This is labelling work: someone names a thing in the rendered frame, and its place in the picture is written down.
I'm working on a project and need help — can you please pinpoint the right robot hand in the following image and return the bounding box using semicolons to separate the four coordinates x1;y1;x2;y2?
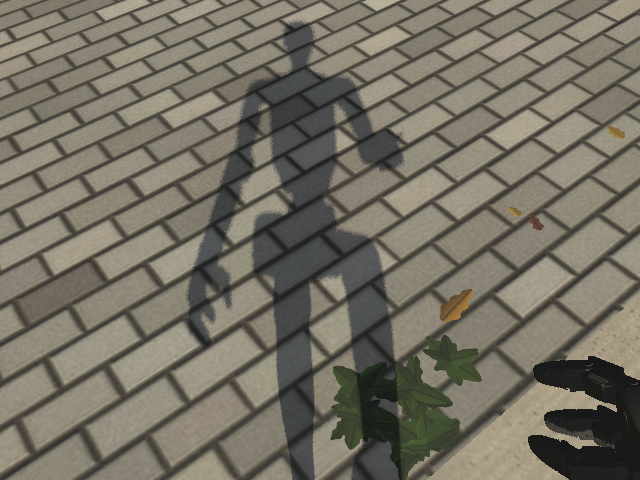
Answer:
528;356;640;480

